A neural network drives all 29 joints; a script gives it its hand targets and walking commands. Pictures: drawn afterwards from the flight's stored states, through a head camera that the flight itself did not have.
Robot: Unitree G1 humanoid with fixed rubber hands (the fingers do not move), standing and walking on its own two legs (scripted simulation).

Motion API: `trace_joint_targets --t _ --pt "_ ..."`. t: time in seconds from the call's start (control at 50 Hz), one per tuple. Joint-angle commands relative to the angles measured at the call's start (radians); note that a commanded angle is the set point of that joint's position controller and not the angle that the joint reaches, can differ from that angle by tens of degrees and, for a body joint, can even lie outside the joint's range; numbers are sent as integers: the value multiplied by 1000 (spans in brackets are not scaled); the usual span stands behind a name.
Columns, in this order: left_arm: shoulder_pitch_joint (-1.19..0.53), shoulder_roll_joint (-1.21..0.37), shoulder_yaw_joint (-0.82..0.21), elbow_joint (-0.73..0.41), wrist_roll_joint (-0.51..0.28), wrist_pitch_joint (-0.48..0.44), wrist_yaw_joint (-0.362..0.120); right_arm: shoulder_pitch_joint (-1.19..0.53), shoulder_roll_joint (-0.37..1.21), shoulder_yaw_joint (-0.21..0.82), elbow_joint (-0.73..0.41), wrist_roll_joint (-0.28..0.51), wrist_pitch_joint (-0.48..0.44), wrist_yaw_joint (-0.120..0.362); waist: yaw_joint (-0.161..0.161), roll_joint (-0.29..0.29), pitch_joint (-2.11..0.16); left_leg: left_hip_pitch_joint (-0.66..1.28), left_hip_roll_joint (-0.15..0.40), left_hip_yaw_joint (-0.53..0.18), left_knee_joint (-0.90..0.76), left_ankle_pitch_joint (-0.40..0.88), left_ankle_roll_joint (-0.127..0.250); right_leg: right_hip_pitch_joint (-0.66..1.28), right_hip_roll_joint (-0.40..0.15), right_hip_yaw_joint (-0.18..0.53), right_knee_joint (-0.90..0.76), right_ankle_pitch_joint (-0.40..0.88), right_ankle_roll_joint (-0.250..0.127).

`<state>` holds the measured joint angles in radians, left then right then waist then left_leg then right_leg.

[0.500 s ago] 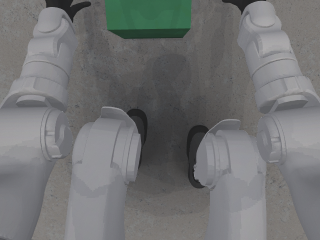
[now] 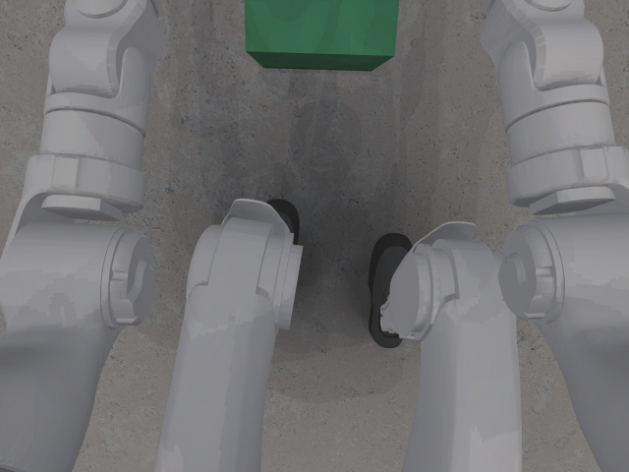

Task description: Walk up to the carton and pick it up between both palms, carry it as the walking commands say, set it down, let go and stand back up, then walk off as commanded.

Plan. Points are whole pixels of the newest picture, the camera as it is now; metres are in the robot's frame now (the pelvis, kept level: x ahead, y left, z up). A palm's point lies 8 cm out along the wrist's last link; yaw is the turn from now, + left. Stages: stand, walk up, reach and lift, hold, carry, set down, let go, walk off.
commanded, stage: set down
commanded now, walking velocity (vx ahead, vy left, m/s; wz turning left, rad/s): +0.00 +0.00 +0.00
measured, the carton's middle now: out of the picture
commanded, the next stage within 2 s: let go in 1.04 s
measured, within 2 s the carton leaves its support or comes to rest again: neither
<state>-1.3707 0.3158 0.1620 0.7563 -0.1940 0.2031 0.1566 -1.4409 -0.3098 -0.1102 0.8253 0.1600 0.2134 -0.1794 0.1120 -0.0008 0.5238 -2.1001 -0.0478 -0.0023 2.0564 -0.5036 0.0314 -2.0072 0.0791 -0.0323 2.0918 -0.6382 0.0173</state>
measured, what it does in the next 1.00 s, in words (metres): rises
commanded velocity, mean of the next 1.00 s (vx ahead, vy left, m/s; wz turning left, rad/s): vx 0.00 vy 0.00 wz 0.00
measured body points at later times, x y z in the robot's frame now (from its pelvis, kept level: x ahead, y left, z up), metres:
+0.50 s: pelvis -0.01 -0.01 +0.12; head +0.35 +0.04 +0.36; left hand +0.53 +0.24 -0.02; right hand +0.58 -0.09 -0.02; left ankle +0.13 +0.10 -0.38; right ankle +0.11 -0.12 -0.38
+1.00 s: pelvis +0.02 +0.00 +0.24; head +0.35 +0.05 +0.53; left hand +0.53 +0.24 +0.12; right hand +0.58 -0.09 +0.12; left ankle +0.13 +0.10 -0.38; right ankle +0.10 -0.12 -0.38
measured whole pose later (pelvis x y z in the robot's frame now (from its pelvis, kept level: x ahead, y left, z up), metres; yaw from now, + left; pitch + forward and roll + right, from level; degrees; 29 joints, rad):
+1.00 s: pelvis +0.02 +0.00 +0.24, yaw +1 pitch +28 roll -3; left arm -1.20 0.25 0.24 0.66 -0.09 0.32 0.12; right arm -1.29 -0.25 -0.19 0.79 0.06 0.31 -0.11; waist 0.09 -0.02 0.39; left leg -1.35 -0.04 -0.04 1.15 -0.29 0.02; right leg -1.29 0.08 0.02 1.16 -0.37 0.01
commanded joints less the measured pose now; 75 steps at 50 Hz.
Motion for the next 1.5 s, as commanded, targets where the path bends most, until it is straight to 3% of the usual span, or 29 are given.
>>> trace_joint_targets --t 0.0,0.02,0.06,0.22,0.24,0.26,0.32,0.36,0.42,0.46,0.48,0.52,0.62,0.64,0.7,0.74,0.76,0.78,0.8,0.88,0.94,0.96,1.04,1.14,1.22,1.28,1.32,1.42,1.48 --pt "-330 142 23 -241 18 1 1 -305 -193 -83 -126 -71 4 0 -37 68 -1873 1023 -8 -28 -218 436 -85 354 38 -28 -191 221 -43" --pt "-253 129 -19 -357 -8 9 0 -252 -144 -43 -309 -40 1 -1 -46 52 -2166 1194 -16 -19 -236 553 -85 557 51 -23 -234 354 -33" --pt "-236 123 20 -348 11 39 3 -249 -142 -17 -289 -28 29 -4 6 18 -2119 1120 -22 3 -266 532 -77 592 54 -29 -257 350 -32" --pt "-230 131 54 -265 -2 70 -10 -343 -118 -36 -323 -19 53 12 0 -23 -2079 1132 -22 7 -384 476 -66 694 63 -11 -383 322 -21" --pt "-295 188 100 -301 31 65 -12 -363 -117 -44 -321 -46 61 8 53 -59 -2082 1084 -22 25 -381 480 -60 751 43 14 -399 351 -15" --pt "-325 184 91 -369 12 65 -9 -319 -132 -37 -328 -39 67 2 3 -68 -2129 1115 -15 27 -393 505 -68 774 49 14 -420 397 -16" --pt "-280 122 57 -204 30 83 -17 -334 -115 -34 -227 -28 81 2 21 13 -1978 1087 -17 46 -477 377 -69 726 41 8 -485 272 -21" --pt "-324 178 107 -367 42 86 -7 -359 -133 -94 -354 -60 88 6 18 22 -2162 1256 -25 4 -519 390 -69 788 55 -3 -519 272 -27" --pt "-307 175 74 -280 39 116 -3 -364 -113 -50 -310 -51 109 1 51 19 -2135 1262 -20 14 -567 381 -63 790 35 12 -566 259 -17" --pt "-301 154 54 -324 27 110 -8 -315 -102 -82 -279 -83 113 3 -13 -8 -2161 1259 -21 18 -598 369 -70 894 36 11 -610 295 -24" --pt "-260 145 65 -313 42 109 -13 -303 -95 -43 -319 -54 110 7 37 -3 -2144 1265 -15 37 -618 371 -74 894 35 5 -635 270 -19" --pt "-296 149 58 -230 19 126 -17 -371 -137 -71 -324 -72 115 9 -33 -28 -2119 1243 -20 22 -649 348 -68 894 30 4 -684 260 -17" --pt "-255 161 78 -413 46 112 -15 -273 -124 -49 -338 -57 121 15 26 -22 -2249 1404 -20 13 -708 537 -66 1068 24 43 -750 437 -13" --pt "-197 143 90 -301 68 116 -18 -252 -147 -64 -316 -66 118 16 1 10 -2181 1397 -10 13 -711 541 -67 981 23 22 -749 424 -4" --pt "-237 152 74 -480 63 129 -8 -286 -153 -83 -392 -48 125 27 9 60 -2298 1603 -8 -18 -804 601 -87 1058 42 18 -806 417 0" --pt "-235 146 80 -478 55 147 1 -291 -156 -39 -420 -19 127 31 18 38 -2311 1628 -14 10 -810 608 -82 1134 41 24 -844 457 -7" --pt "-206 95 41 -408 27 154 -5 -307 -126 -25 -460 -14 127 30 -28 -21 -2254 1553 -5 3 -829 592 -76 1173 36 17 -871 479 -8" --pt "-236 157 94 -386 61 144 -4 -257 -157 -98 -295 -77 135 28 -21 -21 -2152 1484 -14 27 -843 529 -76 1156 27 35 -887 463 -9" --pt "-181 110 50 -507 45 133 -4 -202 -82 -39 -404 -35 129 30 4 -21 -2274 1573 -15 1 -894 594 -68 1284 32 33 -907 521 2" --pt "-118 50 66 -232 101 110 -28 -179 -48 -82 -172 -78 93 65 -11 23 -1920 1507 1 -18 -963 529 -64 1119 15 51 -1017 419 5" --pt "-64 28 98 -205 143 33 -43 -106 -46 -102 -120 -133 22 75 11 11 -1813 1545 0 -17 -987 651 -75 1052 15 48 -1049 474 18" --pt "-101 39 112 -277 138 14 -49 -162 -32 -106 -235 -124 -10 75 -25 -8 -1884 1609 7 -47 -1009 662 -79 1079 30 22 -1040 481 29" --pt "-25 52 142 -111 245 -11 -81 -8 -33 -227 -50 -277 -11 62 -52 56 -1626 1590 23 -56 -1082 619 -114 938 12 24 -1119 384 17" --pt "232 7 107 -108 284 -39 -134 235 83 -167 -149 -311 -53 66 -25 20 -1609 1649 25 -42 -1146 682 -109 1099 -5 30 -1198 489 14" --pt "492 3 69 -335 302 -68 -159 461 97 -132 -339 -306 -86 65 0 49 -1741 1783 15 -44 -1194 878 -95 1312 -2 64 -1260 654 18" --pt "521 -25 2 -339 268 -78 -161 526 73 -106 -398 -264 -108 81 -50 60 -1584 1830 59 -105 -1192 1002 -95 1136 -3 55 -1272 606 17" --pt "634 -4 19 -444 282 -88 -156 601 115 -80 -521 -257 -125 99 -24 44 -1629 1938 56 -132 -1190 1117 -84 1095 8 47 -1288 617 29" --pt "932 -50 -13 -405 225 -114 -193 918 76 -81 -458 -261 -133 106 -79 9 -1507 1976 76 -132 -1253 1111 -82 1288 -8 61 -1356 674 19" --pt "1004 -41 -32 -431 214 -141 -202 993 59 -85 -437 -262 -159 124 -53 67 -1353 1938 65 -107 -1306 959 -88 1326 -10 72 -1413 564 -3"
